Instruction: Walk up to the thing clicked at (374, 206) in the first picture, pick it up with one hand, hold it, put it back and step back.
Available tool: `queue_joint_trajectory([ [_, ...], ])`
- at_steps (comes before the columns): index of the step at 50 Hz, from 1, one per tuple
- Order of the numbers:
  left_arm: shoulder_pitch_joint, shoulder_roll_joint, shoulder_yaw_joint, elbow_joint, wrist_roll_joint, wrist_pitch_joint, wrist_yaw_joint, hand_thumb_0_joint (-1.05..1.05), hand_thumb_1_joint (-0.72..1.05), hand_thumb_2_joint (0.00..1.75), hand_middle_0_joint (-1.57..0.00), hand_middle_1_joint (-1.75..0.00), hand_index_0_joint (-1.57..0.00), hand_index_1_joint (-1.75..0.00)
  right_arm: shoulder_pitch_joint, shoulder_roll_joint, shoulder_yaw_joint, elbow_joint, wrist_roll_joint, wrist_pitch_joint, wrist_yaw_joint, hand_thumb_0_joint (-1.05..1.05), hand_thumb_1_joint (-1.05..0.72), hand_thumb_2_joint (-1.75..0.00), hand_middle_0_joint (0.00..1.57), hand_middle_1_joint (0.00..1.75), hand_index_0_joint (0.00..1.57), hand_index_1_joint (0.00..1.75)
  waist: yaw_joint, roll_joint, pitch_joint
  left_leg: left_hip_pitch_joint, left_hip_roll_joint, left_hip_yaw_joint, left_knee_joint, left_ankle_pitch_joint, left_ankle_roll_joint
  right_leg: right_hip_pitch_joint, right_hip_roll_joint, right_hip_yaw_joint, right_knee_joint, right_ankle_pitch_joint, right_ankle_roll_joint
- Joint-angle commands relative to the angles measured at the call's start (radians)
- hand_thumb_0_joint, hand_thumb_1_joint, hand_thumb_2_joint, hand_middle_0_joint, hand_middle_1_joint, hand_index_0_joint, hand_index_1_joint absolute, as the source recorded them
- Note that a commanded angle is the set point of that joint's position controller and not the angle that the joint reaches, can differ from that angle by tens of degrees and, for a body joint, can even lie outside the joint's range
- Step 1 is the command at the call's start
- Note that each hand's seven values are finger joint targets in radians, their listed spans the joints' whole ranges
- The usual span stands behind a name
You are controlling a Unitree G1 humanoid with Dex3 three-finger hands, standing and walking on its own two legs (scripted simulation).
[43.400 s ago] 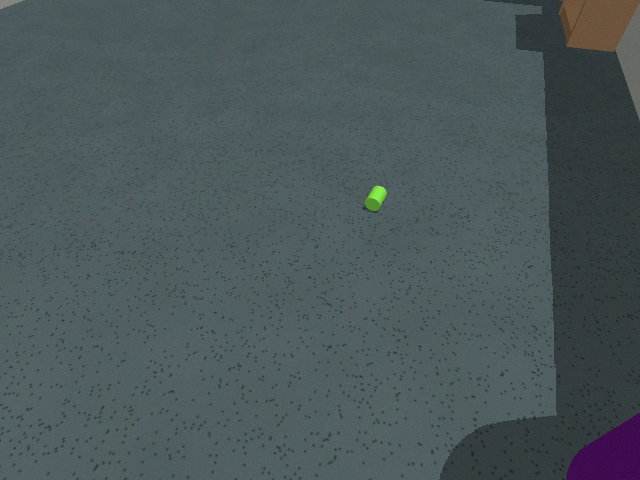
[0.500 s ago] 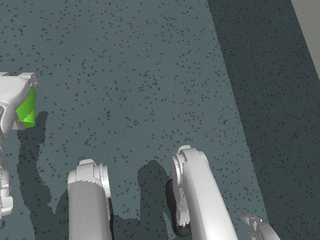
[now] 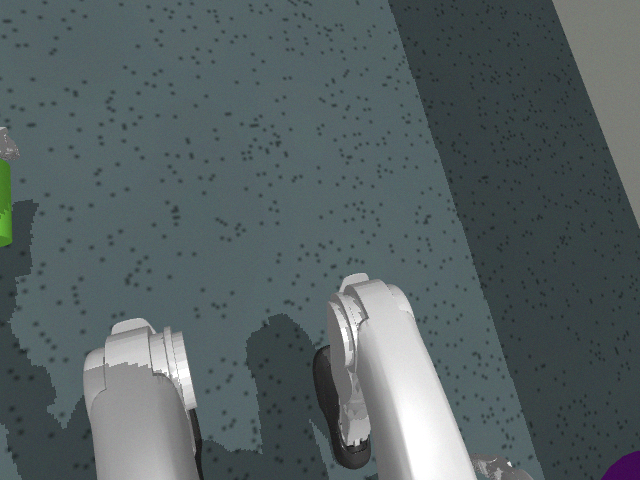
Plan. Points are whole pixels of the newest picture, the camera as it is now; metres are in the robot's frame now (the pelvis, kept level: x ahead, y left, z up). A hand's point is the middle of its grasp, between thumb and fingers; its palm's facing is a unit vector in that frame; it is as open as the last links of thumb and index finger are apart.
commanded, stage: crouch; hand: left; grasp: from above
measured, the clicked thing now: out of the picture +0.48 +0.34 -0.20
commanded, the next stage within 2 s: lower in 0.02 s
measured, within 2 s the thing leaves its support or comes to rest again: neither
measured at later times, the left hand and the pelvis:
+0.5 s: hand out of the picture +0.47 +0.33 -0.22, palm faces -0.50 -0.06 -0.86, open 12.2 cm; pelvis +0.00 +0.00 -0.03, yaw -2 degrees
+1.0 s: hand (11, 215) +0.48 +0.33 -0.26, palm faces -0.50 -0.06 -0.86, open 12.2 cm; pelvis +0.01 +0.01 -0.04, yaw -4 degrees
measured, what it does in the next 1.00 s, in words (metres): stands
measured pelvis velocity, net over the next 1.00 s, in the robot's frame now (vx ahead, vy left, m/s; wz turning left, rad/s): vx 0.01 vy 0.01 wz -0.08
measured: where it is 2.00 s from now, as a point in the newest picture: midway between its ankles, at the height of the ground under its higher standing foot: (268, 452)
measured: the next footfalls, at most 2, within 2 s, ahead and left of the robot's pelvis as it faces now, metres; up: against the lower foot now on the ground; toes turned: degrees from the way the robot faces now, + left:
none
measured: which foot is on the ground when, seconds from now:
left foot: down 0.00-1.00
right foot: down 0.00-1.00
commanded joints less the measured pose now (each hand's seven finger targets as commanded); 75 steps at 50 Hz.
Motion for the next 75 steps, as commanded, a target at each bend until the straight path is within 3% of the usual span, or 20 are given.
queue_joint_trajectory([
  [1, -0.339, 0.309, 0.031, -0.154, -0.030, 0.022, 0.042, 0.00, 0.36, 0.95, -0.72, -0.93, -0.75, -0.90, 0.210, -0.270, -0.074, -0.011, 0.001, -0.001, -0.015, 0.00, -0.92, -0.91, 0.20, 0.30, 0.20, 0.30, -0.002, 0.403, -0.687, 0.616, -0.005, 0.090, -0.259, 0.145, 0.025, 0.249, 0.016, -0.109, -0.197, 0.172, -0.092],
  [7, -0.348, 0.333, 0.033, -0.185, -0.056, 0.021, 0.012, 0.00, 0.33, 0.97, -0.72, -0.95, -0.75, -0.92, 0.212, -0.273, -0.065, -0.016, 0.003, 0.005, -0.018, 0.00, -0.93, -0.90, 0.20, 0.30, 0.20, 0.30, -0.004, 0.368, -0.706, 0.573, -0.006, 0.095, -0.223, 0.192, 0.033, 0.300, 0.022, -0.109, -0.188, 0.217, -0.086],
  [11, -0.313, 0.305, 0.018, -0.130, -0.063, 0.011, 0.010, 0.00, 0.37, 0.98, -0.75, -0.94, -0.78, -0.92, 0.211, -0.276, -0.049, -0.017, 0.000, 0.006, -0.015, 0.00, -0.93, -0.90, 0.20, 0.30, 0.20, 0.30, -0.027, 0.358, -0.655, 0.569, -0.004, 0.081, -0.197, 0.230, 0.030, 0.267, 0.023, -0.119, -0.167, 0.235, -0.085],
  [15, -0.298, 0.343, 0.027, -0.126, -0.042, -0.014, 0.010, 0.00, 0.36, 0.95, -0.75, -0.92, -0.78, -0.90, 0.206, -0.278, -0.031, -0.020, -0.008, 0.011, -0.011, 0.00, -0.93, -0.91, 0.20, 0.30, 0.20, 0.30, -0.017, 0.382, -0.662, 0.575, -0.001, 0.080, -0.177, 0.260, 0.027, 0.279, 0.029, -0.124, -0.151, 0.254, -0.086],
  [19, -0.329, 0.381, 0.052, -0.157, -0.034, -0.038, 0.034, 0.00, 0.38, 0.98, -0.77, -0.95, -0.79, -0.92, 0.192, -0.291, -0.025, -0.029, -0.014, 0.018, -0.008, 0.00, -0.93, -0.91, 0.20, 0.30, 0.20, 0.30, -0.010, 0.427, -0.678, 0.607, 0.001, 0.079, -0.163, 0.271, 0.022, 0.260, 0.034, -0.132, -0.132, 0.255, -0.093],
  [22, -0.354, 0.387, 0.059, -0.155, -0.029, -0.060, 0.063, 0.00, 0.39, 0.98, -0.76, -0.96, -0.79, -0.93, 0.181, -0.305, -0.024, -0.034, -0.025, 0.017, -0.010, 0.00, -0.92, -0.90, 0.20, 0.30, 0.20, 0.30, -0.038, 0.427, -0.657, 0.586, 0.002, 0.075, -0.144, 0.253, 0.020, 0.247, 0.037, -0.145, -0.121, 0.243, -0.095],
  [25, -0.356, 0.404, 0.071, -0.146, -0.013, -0.064, 0.089, 0.00, 0.39, 0.97, -0.76, -0.94, -0.79, -0.91, 0.172, -0.307, -0.022, -0.033, -0.031, 0.016, -0.012, 0.00, -0.92, -0.90, 0.20, 0.30, 0.20, 0.30, -0.032, 0.446, -0.658, 0.601, 0.004, 0.074, -0.139, 0.248, 0.019, 0.228, 0.038, -0.149, -0.113, 0.233, -0.093],
  [34, -0.358, 0.398, 0.024, -0.050, 0.014, -0.033, 0.133, 0.00, 0.37, 0.99, -0.73, -0.96, -0.76, -0.93, 0.157, -0.304, 0.003, -0.031, -0.033, -0.006, -0.008, 0.00, -0.91, -0.90, 0.20, 0.30, 0.20, 0.30, -0.057, 0.448, -0.612, 0.546, 0.007, 0.065, -0.121, 0.206, 0.026, 0.211, 0.046, -0.159, -0.095, 0.226, -0.090],
  [37, -0.349, 0.405, 0.031, -0.026, 0.010, -0.027, 0.142, 0.00, 0.37, 0.99, -0.73, -0.96, -0.76, -0.93, 0.161, -0.317, 0.010, -0.036, -0.037, -0.013, -0.008, 0.00, -0.91, -0.90, 0.20, 0.30, 0.20, 0.30, -0.062, 0.444, -0.605, 0.557, 0.007, 0.054, -0.120, 0.241, 0.021, 0.209, 0.044, -0.168, -0.082, 0.247, -0.088],
  [39, -0.344, 0.392, 0.009, 0.001, 0.015, -0.023, 0.138, 0.00, 0.38, 1.00, -0.72, -0.98, -0.76, -0.95, 0.161, -0.318, 0.018, -0.041, -0.035, -0.020, -0.006, 0.00, -0.91, -0.90, 0.20, 0.30, 0.20, 0.30, -0.080, 0.456, -0.574, 0.570, 0.011, 0.043, -0.114, 0.249, 0.018, 0.191, 0.046, -0.174, -0.074, 0.248, -0.091],
  [44, -0.350, 0.435, 0.023, -0.012, 0.011, -0.030, 0.149, 0.00, 0.37, 1.00, -0.72, -0.99, -0.75, -0.95, 0.157, -0.325, 0.037, -0.049, -0.042, -0.028, -0.003, 0.00, -0.91, -0.90, 0.20, 0.30, 0.20, 0.30, -0.081, 0.462, -0.613, 0.578, 0.016, 0.041, -0.104, 0.279, 0.020, 0.245, 0.052, -0.176, -0.073, 0.281, -0.085],
  [48, -0.342, 0.469, 0.036, 0.002, 0.023, -0.034, 0.167, 0.00, 0.37, 0.99, -0.72, -0.98, -0.75, -0.95, 0.157, -0.330, 0.053, -0.053, -0.049, -0.031, -0.004, 0.00, -0.91, -0.90, 0.20, 0.30, 0.20, 0.30, -0.087, 0.469, -0.585, 0.549, 0.014, 0.046, -0.093, 0.267, 0.020, 0.258, 0.055, -0.176, -0.073, 0.276, -0.089],
  [50, -0.335, 0.457, 0.022, 0.014, 0.026, -0.030, 0.172, 0.00, 0.36, 0.99, -0.71, -0.97, -0.75, -0.94, 0.152, -0.336, 0.056, -0.055, -0.049, -0.038, -0.006, 0.00, -0.91, -0.90, 0.20, 0.30, 0.20, 0.30, -0.092, 0.461, -0.555, 0.548, 0.017, 0.045, -0.087, 0.251, 0.019, 0.234, 0.057, -0.179, -0.074, 0.262, -0.091],
  [55, -0.338, 0.494, 0.045, 0.000, 0.028, -0.029, 0.199, 0.00, 0.34, 0.99, -0.69, -0.99, -0.72, -0.95, 0.141, -0.351, 0.063, -0.064, -0.055, -0.046, -0.007, 0.00, -0.91, -0.90, 0.20, 0.30, 0.20, 0.30, -0.094, 0.489, -0.575, 0.574, 0.023, 0.032, -0.091, 0.277, 0.012, 0.238, 0.059, -0.193, -0.061, 0.278, -0.091],
  [56, -0.327, 0.481, 0.033, 0.018, 0.033, -0.024, 0.201, 0.00, 0.34, 0.98, -0.68, -1.00, -0.72, -0.96, 0.146, -0.351, 0.066, -0.069, -0.060, -0.048, -0.006, 0.00, -0.91, -0.90, 0.20, 0.30, 0.20, 0.30, -0.107, 0.488, -0.553, 0.572, 0.023, 0.031, -0.089, 0.275, 0.012, 0.233, 0.059, -0.194, -0.057, 0.276, -0.090],
  [61, -0.322, 0.473, 0.014, 0.052, 0.023, -0.008, 0.214, 0.00, 0.32, 1.00, -0.69, -0.98, -0.71, -0.95, 0.135, -0.343, 0.081, -0.065, -0.060, -0.060, -0.006, 0.00, -0.91, -0.90, 0.20, 0.30, 0.20, 0.30, -0.109, 0.467, -0.540, 0.517, 0.025, 0.033, -0.081, 0.231, 0.023, 0.258, 0.066, -0.188, -0.069, 0.269, -0.084],
  [67, -0.318, 0.475, 0.010, 0.053, 0.007, 0.018, 0.213, 0.00, 0.29, 0.99, -0.65, -0.99, -0.68, -0.96, 0.138, -0.368, 0.086, -0.069, -0.060, -0.077, -0.006, 0.00, -0.91, -0.90, 0.20, 0.30, 0.20, 0.30, -0.124, 0.481, -0.512, 0.544, 0.028, 0.017, -0.082, 0.276, 0.011, 0.232, 0.065, -0.205, -0.053, 0.291, -0.089],
  [68, -0.315, 0.484, 0.015, 0.055, 0.003, 0.017, 0.212, 0.00, 0.30, 0.98, -0.66, -0.98, -0.69, -0.95, 0.128, -0.367, 0.089, -0.071, -0.062, -0.077, -0.006, 0.00, -0.91, -0.90, 0.20, 0.30, 0.20, 0.30, -0.115, 0.491, -0.525, 0.550, 0.029, 0.014, -0.089, 0.278, 0.008, 0.238, 0.066, -0.209, -0.053, 0.289, -0.090],
  [73, -0.320, 0.476, -0.009, 0.057, -0.003, 0.015, 0.199, 0.00, 0.28, 1.01, -0.66, -0.98, -0.69, -0.95, 0.117, -0.360, 0.102, -0.080, -0.063, -0.081, -0.007, 0.00, -0.91, -0.90, 0.20, 0.30, 0.20, 0.30, -0.120, 0.475, -0.515, 0.518, 0.031, 0.018, -0.083, 0.229, 0.015, 0.263, 0.069, -0.202, -0.064, 0.269, -0.085],
  [75, -0.309, 0.472, -0.006, 0.071, -0.001, 0.013, 0.190, 0.00, 0.30, 1.01, -0.67, -0.99, -0.69, -0.97, 0.121, -0.377, 0.098, -0.089, -0.067, -0.084, -0.006, 0.00, -0.91, -0.90, 0.20, 0.30, 0.20, 0.30, -0.137, 0.471, -0.484, 0.531, 0.032, 0.009, -0.083, 0.237, 0.008, 0.233, 0.066, -0.212, -0.058, 0.263, -0.088],
])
